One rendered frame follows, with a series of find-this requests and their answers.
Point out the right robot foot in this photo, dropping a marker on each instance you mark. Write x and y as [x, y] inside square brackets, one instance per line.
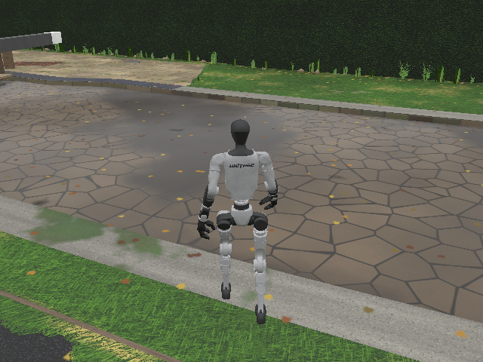
[261, 319]

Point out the left robot hand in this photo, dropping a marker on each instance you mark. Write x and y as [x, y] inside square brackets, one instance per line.
[202, 229]

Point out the right robot forearm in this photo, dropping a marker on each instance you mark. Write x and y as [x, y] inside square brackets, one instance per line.
[274, 193]

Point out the robot right shin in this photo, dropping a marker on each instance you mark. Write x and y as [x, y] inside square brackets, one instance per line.
[260, 284]

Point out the robot left upper arm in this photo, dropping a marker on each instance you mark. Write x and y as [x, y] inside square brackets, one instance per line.
[214, 173]

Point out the robot right upper arm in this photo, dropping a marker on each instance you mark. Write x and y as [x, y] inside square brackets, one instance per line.
[268, 171]

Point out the left robot forearm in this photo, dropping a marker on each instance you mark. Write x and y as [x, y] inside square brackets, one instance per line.
[206, 206]

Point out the right robot hand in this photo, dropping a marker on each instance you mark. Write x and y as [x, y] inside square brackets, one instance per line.
[266, 199]

